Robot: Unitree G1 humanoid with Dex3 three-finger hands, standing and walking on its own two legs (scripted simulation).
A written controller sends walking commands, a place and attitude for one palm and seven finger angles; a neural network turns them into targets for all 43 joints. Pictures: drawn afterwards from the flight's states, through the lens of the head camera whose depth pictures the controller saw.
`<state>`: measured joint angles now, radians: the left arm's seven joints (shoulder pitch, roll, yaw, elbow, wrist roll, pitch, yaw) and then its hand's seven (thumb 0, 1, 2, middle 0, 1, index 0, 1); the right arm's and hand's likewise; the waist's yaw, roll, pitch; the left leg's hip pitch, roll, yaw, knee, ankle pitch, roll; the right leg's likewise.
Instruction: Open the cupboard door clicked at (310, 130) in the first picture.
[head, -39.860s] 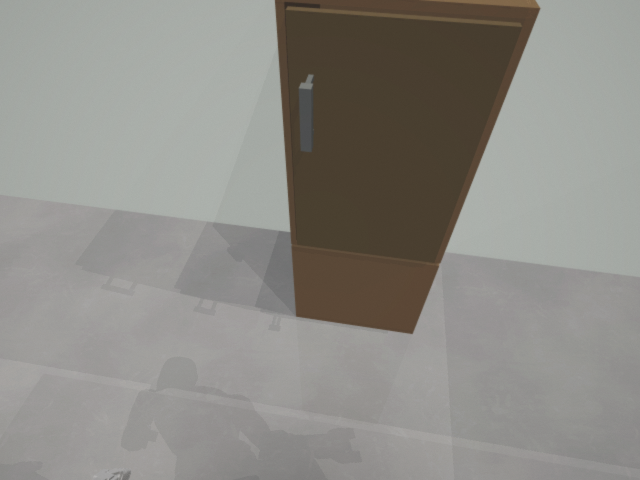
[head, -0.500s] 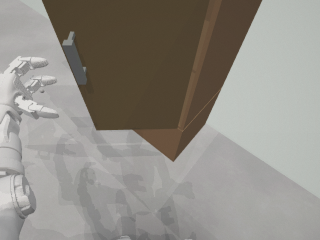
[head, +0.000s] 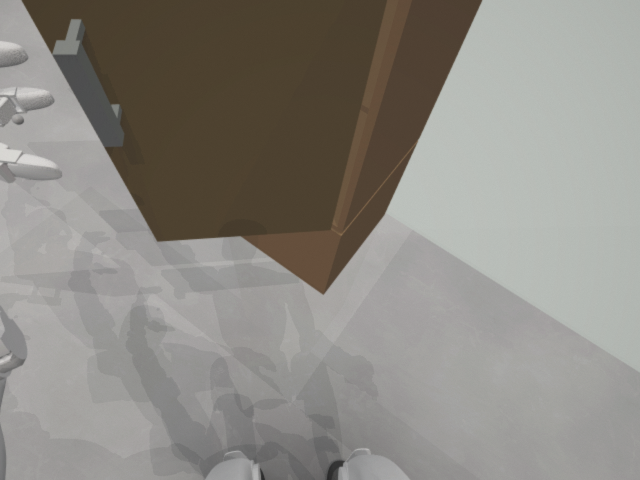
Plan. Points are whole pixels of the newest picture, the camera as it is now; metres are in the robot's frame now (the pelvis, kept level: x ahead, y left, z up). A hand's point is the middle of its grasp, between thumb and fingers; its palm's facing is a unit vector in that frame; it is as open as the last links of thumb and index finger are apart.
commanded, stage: move the hooked fingers beside the handle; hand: left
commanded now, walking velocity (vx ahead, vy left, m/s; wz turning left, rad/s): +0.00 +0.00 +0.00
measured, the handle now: (96, 87) +0.56 +0.23 +0.12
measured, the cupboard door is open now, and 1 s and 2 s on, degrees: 43 43 44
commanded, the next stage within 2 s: slide the fingers in behind the handle in 0.78 s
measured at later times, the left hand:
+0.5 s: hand (16, 126) +0.49 +0.30 +0.12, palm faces +0.05 -1.00 +0.02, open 14.0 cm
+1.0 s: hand (29, 126) +0.49 +0.28 +0.12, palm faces +0.05 -1.00 +0.01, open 14.0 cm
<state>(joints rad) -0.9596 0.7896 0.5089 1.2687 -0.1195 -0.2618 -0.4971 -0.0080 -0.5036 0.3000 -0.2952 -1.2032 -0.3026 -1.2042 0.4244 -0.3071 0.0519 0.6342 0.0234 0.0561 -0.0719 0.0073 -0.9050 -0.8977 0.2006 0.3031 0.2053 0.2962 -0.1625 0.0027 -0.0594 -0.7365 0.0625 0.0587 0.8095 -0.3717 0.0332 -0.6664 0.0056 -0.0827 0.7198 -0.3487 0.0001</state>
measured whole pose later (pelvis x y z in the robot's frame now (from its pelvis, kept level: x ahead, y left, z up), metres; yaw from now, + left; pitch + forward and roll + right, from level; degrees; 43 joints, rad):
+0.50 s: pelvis +0.01 +0.00 +0.00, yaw -1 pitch +18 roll -4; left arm -0.91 0.78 0.53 1.24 -0.13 -0.25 -0.51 -0.01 -0.50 0.30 -0.30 -1.20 -0.30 -1.20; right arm 0.42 -0.29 0.05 0.60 0.02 0.10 -0.05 0.01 -0.90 -0.90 0.20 0.30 0.21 0.30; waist -0.15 0.00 -0.08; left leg -0.75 0.07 0.06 0.83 -0.40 0.04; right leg -0.67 0.01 -0.08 0.72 -0.36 0.00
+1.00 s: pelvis +0.00 +0.00 +0.00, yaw +0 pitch +17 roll -3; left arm -0.92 0.75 0.50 1.24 -0.13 -0.27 -0.47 -0.01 -0.50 0.30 -0.30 -1.20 -0.30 -1.20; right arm 0.41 -0.29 0.06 0.60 0.03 0.09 -0.05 0.01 -0.91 -0.90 0.20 0.30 0.21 0.30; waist -0.15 0.01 -0.07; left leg -0.74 0.07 0.05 0.84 -0.39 0.03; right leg -0.67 0.01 -0.08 0.74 -0.36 0.00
